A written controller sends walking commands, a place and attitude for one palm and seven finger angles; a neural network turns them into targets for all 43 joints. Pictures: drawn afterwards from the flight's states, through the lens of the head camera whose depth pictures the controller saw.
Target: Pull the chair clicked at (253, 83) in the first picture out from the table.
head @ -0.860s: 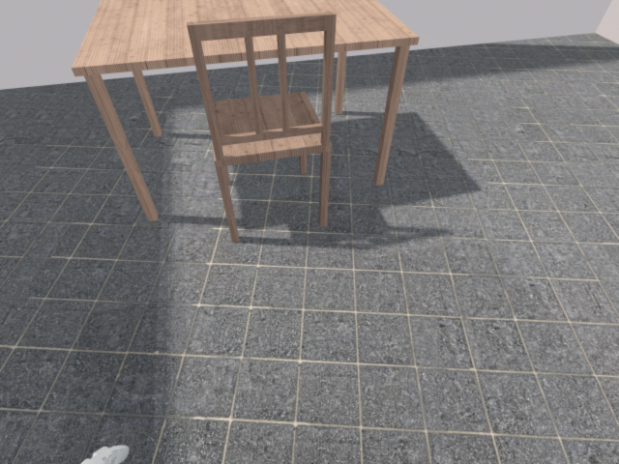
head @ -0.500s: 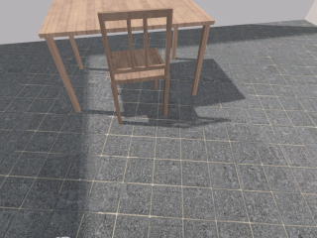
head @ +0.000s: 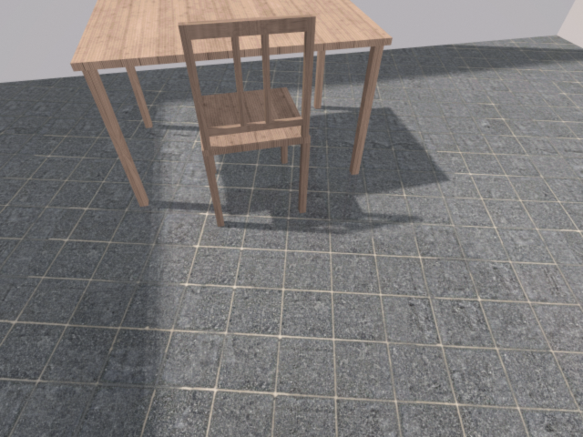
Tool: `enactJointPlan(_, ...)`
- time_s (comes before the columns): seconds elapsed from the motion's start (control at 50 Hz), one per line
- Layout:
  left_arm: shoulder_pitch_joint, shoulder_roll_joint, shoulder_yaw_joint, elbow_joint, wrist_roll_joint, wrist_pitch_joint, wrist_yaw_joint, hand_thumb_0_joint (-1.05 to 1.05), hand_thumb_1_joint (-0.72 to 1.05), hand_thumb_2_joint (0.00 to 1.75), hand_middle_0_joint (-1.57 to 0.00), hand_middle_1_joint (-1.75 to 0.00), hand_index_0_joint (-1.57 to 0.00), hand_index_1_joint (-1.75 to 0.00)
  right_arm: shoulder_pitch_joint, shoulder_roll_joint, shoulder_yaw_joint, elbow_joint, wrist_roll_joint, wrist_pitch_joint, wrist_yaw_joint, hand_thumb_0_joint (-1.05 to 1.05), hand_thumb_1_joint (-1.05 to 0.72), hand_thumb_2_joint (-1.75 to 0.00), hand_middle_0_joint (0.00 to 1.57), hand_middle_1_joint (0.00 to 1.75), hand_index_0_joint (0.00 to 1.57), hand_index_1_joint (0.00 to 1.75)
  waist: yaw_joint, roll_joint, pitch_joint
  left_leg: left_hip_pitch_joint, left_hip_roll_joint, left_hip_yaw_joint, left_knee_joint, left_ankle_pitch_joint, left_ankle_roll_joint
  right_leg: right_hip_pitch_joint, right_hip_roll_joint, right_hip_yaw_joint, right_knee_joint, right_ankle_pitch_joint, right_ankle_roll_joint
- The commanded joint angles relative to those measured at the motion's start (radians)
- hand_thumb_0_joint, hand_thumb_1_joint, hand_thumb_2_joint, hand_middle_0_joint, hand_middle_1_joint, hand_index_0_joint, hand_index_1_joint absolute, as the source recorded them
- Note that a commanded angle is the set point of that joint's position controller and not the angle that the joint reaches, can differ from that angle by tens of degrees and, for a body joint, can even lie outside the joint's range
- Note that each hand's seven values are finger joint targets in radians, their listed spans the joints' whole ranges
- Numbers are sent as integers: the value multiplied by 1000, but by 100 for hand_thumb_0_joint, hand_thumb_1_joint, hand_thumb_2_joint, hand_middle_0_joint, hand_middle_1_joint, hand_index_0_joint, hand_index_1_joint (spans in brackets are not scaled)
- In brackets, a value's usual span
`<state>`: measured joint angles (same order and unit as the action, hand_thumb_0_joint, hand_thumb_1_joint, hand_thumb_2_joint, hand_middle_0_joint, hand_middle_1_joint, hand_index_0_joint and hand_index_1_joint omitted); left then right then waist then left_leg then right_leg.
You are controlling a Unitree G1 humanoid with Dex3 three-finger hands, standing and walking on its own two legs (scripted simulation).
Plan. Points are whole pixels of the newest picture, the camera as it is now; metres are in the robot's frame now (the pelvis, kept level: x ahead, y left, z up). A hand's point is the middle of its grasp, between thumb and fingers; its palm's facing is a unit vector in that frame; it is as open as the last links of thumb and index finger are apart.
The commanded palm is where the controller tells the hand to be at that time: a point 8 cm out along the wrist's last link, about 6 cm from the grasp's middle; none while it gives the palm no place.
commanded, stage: look at it before walking up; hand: left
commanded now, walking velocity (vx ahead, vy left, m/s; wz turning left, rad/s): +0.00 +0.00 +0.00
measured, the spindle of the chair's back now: (239, 84) +1.19 +0.25 -0.09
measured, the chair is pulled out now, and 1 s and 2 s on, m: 0.00 0.00 0.00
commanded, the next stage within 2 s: walk to a spot facing it in 0.58 s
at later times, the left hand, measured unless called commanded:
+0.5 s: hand out of the picture +0.07 +0.24 -0.16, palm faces -0.03 -0.94 -0.33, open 7.4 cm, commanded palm none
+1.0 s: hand out of the picture +0.05 +0.19 -0.19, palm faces -0.08 -0.97 -0.21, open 7.4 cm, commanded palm none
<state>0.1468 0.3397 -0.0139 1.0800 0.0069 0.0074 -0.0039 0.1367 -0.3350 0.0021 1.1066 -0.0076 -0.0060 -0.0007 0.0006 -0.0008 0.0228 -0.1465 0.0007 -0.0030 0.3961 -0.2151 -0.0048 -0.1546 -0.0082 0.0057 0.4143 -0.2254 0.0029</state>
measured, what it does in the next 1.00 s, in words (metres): shifts its weight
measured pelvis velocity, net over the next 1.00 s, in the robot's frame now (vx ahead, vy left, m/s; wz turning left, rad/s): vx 0.05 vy -0.01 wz -0.12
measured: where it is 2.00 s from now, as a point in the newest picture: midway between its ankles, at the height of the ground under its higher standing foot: (317, 382)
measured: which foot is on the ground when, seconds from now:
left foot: down 0.00-1.00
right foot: down 0.00-1.00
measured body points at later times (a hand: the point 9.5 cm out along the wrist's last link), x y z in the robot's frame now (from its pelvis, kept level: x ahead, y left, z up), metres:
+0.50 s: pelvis +0.00 +0.00 +0.00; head +0.00 +0.00 +0.45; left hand +0.07 +0.29 -0.13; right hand +0.08 -0.29 -0.13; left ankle +0.00 +0.12 -0.74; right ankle +0.00 -0.12 -0.74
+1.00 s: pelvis +0.05 -0.01 -0.02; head +0.05 -0.01 +0.43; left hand +0.06 +0.24 -0.17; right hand +0.04 -0.26 -0.17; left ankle +0.00 +0.12 -0.74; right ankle +0.01 -0.12 -0.74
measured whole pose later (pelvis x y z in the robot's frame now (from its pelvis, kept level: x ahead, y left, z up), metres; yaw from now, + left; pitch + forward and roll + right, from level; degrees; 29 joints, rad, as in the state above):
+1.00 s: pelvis +0.05 -0.01 -0.02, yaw -7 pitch +0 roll +1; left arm 0.36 0.23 0.02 1.07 0.02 0.03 -0.03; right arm 0.29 -0.23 -0.02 1.09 -0.02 -0.02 0.00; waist 0.02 -0.01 -0.02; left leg -0.15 0.04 0.10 0.57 -0.41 -0.01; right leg -0.25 0.01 0.04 0.67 -0.42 -0.04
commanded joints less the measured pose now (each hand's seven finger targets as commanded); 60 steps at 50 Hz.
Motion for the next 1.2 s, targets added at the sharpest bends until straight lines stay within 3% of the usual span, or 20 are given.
enactJointPlan(0.0,-44,198,45,-65,4,-28,16,0,90,90,-20,-30,-20,-30,-54,-196,-38,-68,-2,-28,-13,0,-90,-90,20,30,20,30,4,-2,-36,-4,112,-98,-75,122,35,-5,-107,99,-84,90,-33)
enactJointPlan(0.12,-43,196,46,-64,6,-28,15,0,90,90,-20,-30,-20,-30,-50,-195,-39,-64,-1,-26,-11,0,-90,-90,20,30,20,30,3,-11,-20,-14,110,-99,-80,96,34,-18,-106,102,-97,55,-32)
enactJointPlan(0.66,-31,191,44,-55,5,-32,17,0,90,90,-20,-30,-20,-30,-52,-192,-35,-56,1,-27,-13,0,-90,-90,20,30,20,30,2,-3,-39,19,116,-95,-85,158,29,9,-110,96,-99,139,-29)
enactJointPlan(0.7,40,74,21,-25,5,-11,19,0,90,90,-20,-30,-20,-30,13,-71,-9,-26,-8,-12,-10,0,-90,-90,20,30,20,30,2,-8,-58,30,110,-59,-58,36,12,-1,-97,100,-89,-5,-20)
enactJointPlan(0.76,72,85,36,-39,14,9,1,0,90,90,-20,-30,-20,-30,51,-82,-22,-35,-18,1,-7,0,-90,-90,20,30,20,30,4,-5,48,-60,102,-53,-59,-305,24,-109,-69,144,-89,-312,-44)
enactJointPlan(0.82,111,82,51,-67,18,9,-11,0,90,90,-20,-30,-20,-30,73,-101,-40,-62,-18,-1,-6,0,-90,-90,20,30,20,30,7,-7,115,-105,122,-64,-28,-423,45,-193,-41,170,-46,-396,-68)
enactJointPlan(0.86,126,58,59,-86,17,1,-16,0,90,90,-20,-30,-20,-30,111,-99,-49,-71,-16,-13,-9,0,-90,-90,20,30,20,30,-2,25,137,-83,154,-98,-32,-423,70,-250,-17,160,32,-359,-75)
enactJointPlan(0.92,130,-3,61,-114,15,-22,-23,0,90,90,-20,-30,-20,-30,185,-126,-71,-69,-12,-33,-16,0,-90,-90,20,30,20,30,-23,133,90,44,293,-232,-101,-341,144,-342,45,24,257,-208,-51)
enactJointPlan(0.94,111,-24,62,-129,14,-27,-25,0,90,90,-20,-30,-20,-30,196,-124,-77,-70,-11,-39,-16,0,-90,-90,20,30,20,30,-27,178,91,80,336,-238,-119,-268,171,-378,28,-22,300,-224,-36)
enactJointPlan(0.96,94,-27,64,-140,14,-30,-26,0,90,90,-20,-30,-20,-30,206,-109,-78,-69,-11,-43,-16,0,-90,-90,20,30,20,30,-32,175,104,83,348,-220,-107,-161,184,-380,7,-28,312,-247,-30)
enactJointPlan(0.98,119,-38,67,-137,14,-36,-27,0,90,90,-20,-30,-20,-30,196,-99,-75,-68,-12,-45,-17,0,-90,-90,20,30,20,30,-14,169,101,66,338,-167,-54,-57,173,-336,-3,-36,276,-245,-29)
enactJointPlan(1.0,184,-47,72,-115,16,-42,-27,0,90,90,-20,-30,-20,-30,172,-79,-71,-72,-13,-46,-17,0,-90,-90,20,30,20,30,22,125,85,-19,298,-88,61,14,137,-192,-2,-41,177,-183,-39)
enactJointPlan(1.02,315,-25,83,-68,18,-49,-24,0,90,90,-20,-30,-20,-30,127,-50,-64,-85,-12,-45,-15,0,-90,-90,20,30,20,30,89,-29,43,-187,204,36,299,47,72,36,-18,55,40,-92,-73)
enactJointPlan(1.04,481,89,111,-12,27,-63,-5,0,90,90,-20,-30,-20,-30,70,35,-46,-139,-1,-56,-8,0,-90,-90,20,30,20,30,137,-385,-1,-510,57,195,648,-181,1,283,-275,463,-117,53,-157)
enactJointPlan(1.06,581,96,102,19,6,-65,11,0,90,90,-20,-30,-20,-30,-30,18,-45,-180,-10,-64,-6,0,-90,-90,20,30,20,30,162,-301,24,-609,41,95,773,-348,-1,293,-348,602,-139,271,-207)
enactJointPlan(1.08,564,69,96,26,10,-70,21,0,90,90,-20,-30,-20,-30,-43,17,-49,-179,-12,-67,-6,0,-90,-90,20,30,20,30,147,-274,57,-650,73,42,823,-306,6,300,-322,556,-112,413,-225)
enactJointPlan(1.1,525,22,87,16,13,-71,25,0,90,90,-20,-30,-20,-30,-48,33,-51,-174,-14,-67,-5,0,-90,-90,20,30,20,30,126,-133,76,-668,99,39,840,-254,-1,281,-316,491,-97,454,-251)
enactJointPlan(1.12,492,8,84,3,15,-69,29,0,90,90,-20,-30,-20,-30,-52,53,-52,-167,-14,-65,-1,0,-90,-90,20,30,20,30,104,-31,93,-661,119,39,825,-233,-1,246,-308,445,-89,415,-256)
enactJointPlan(1.14,457,-5,78,-6,20,-73,30,0,90,90,-20,-30,-20,-30,-38,67,-52,-161,-16,-59,4,0,-90,-90,20,30,20,30,77,-12,92,-639,122,48,799,-204,-10,210,-283,388,-102,381,-241)
enactJointPlan(1.18,413,-25,72,-13,22,-81,30,0,90,90,-20,-30,-20,-30,-6,87,-54,-155,-15,-42,11,0,-90,-90,20,30,20,30,35,-45,86,-594,114,70,745,-135,-27,144,-241,300,-144,358,-217)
